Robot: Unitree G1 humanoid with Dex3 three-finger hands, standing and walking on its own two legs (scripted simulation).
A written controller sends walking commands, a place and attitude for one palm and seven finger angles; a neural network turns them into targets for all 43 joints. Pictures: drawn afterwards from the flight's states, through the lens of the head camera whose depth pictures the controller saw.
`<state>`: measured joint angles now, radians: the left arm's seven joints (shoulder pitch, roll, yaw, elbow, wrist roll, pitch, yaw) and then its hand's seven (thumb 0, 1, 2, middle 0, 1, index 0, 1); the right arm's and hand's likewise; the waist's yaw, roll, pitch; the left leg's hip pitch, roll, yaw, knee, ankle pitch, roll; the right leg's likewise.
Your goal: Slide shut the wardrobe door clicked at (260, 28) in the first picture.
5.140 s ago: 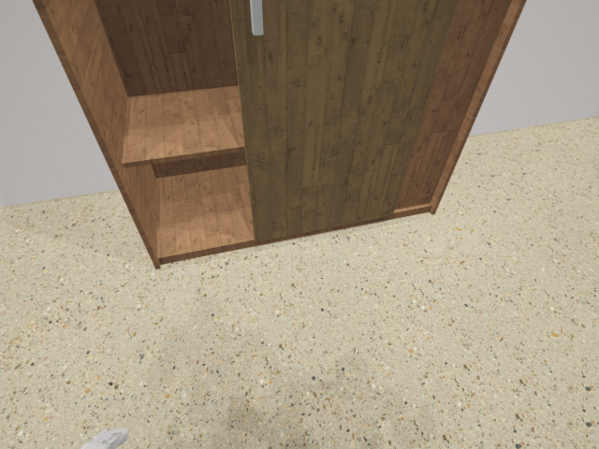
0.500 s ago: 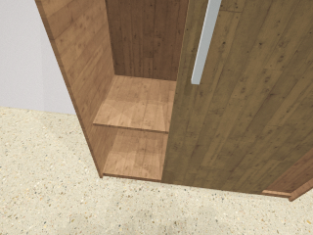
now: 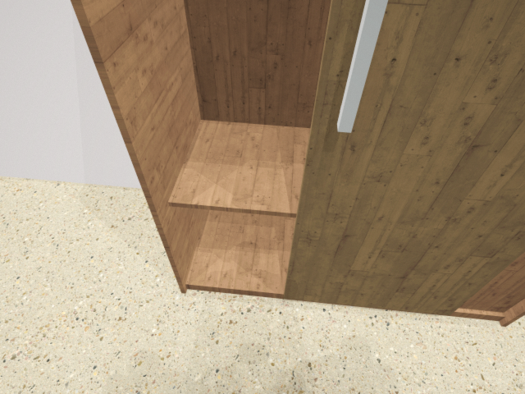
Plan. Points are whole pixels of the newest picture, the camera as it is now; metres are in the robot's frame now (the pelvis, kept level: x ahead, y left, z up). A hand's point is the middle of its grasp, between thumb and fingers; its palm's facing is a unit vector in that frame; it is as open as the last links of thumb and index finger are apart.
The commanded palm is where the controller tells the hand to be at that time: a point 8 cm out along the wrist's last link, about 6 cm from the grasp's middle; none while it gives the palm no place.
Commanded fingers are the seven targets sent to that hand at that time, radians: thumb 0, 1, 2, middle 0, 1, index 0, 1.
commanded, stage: come to a stop and stand still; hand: right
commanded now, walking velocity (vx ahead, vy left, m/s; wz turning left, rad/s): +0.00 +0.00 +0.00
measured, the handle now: (361, 48) +0.57 -0.10 +0.27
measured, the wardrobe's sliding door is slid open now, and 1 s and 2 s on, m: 0.40 0.40 0.40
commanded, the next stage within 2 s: look again from close up in 0.88 s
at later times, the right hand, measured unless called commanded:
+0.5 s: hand out of the picture +0.01 -0.14 -0.18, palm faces +0.03 +0.99 -0.17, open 7.3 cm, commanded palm none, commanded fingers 0.00 -0.90 -0.90 0.20 0.30 0.20 0.30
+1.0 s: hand out of the picture +0.02 -0.14 -0.18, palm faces +0.03 +0.98 -0.19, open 7.3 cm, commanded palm none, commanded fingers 0.00 -0.90 -0.90 0.20 0.30 0.20 0.30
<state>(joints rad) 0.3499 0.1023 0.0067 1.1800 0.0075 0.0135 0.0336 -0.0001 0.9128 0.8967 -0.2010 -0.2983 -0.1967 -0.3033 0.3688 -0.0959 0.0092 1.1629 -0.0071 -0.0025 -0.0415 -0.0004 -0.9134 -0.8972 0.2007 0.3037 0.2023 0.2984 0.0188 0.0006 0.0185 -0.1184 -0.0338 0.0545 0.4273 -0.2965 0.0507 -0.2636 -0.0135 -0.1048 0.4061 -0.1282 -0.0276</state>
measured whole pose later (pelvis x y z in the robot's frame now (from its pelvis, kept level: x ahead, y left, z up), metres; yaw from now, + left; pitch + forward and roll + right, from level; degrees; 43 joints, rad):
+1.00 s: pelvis +0.05 +0.02 +0.00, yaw +0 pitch -1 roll -1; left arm 0.26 0.14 -0.01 1.16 0.00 0.00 0.05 0.00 0.92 0.90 -0.20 -0.30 -0.20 -0.30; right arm 0.33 -0.12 0.01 1.14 -0.01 -0.02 -0.06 0.00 -0.91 -0.90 0.20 0.30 0.20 0.30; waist 0.00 0.00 0.03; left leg 0.00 -0.05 0.05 0.35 -0.34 0.06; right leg -0.21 -0.03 -0.10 0.45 -0.22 0.00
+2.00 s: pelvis +0.03 -0.04 +0.00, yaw +2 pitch +0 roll +0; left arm 0.23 0.17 -0.01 1.11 0.00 -0.03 0.03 0.00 0.92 0.90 -0.20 -0.30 -0.20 -0.30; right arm 0.33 -0.16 0.03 1.12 -0.02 -0.01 -0.03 0.00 -0.91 -0.90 0.20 0.30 0.20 0.30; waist -0.02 0.03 0.02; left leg -0.11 0.02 0.01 0.45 -0.34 -0.01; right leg -0.26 0.05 -0.10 0.44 -0.19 -0.08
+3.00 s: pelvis +0.08 +0.03 -0.02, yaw +1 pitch +0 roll -1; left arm 0.16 0.16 0.03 0.96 0.01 0.02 0.00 -0.01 0.94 0.90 -0.21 -0.30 -0.20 -0.30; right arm 0.25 -0.23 -0.02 0.97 -0.03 0.01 -0.04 0.01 -0.93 -0.90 0.20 0.30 0.20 0.30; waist -0.03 0.04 0.03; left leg -0.33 0.08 -0.03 0.61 -0.38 0.02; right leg -0.37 -0.01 -0.13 0.60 -0.24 -0.05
